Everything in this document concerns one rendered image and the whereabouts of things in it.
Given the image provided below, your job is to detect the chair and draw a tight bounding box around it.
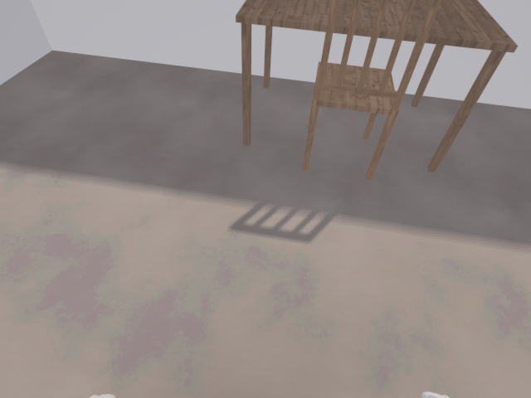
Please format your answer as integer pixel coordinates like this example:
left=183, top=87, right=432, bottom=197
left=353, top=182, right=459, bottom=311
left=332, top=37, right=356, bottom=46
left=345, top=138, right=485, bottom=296
left=302, top=0, right=441, bottom=181

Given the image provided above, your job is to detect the table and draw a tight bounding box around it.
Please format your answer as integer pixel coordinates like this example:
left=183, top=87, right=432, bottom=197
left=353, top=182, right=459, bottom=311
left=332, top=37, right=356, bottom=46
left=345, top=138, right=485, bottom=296
left=236, top=0, right=518, bottom=172

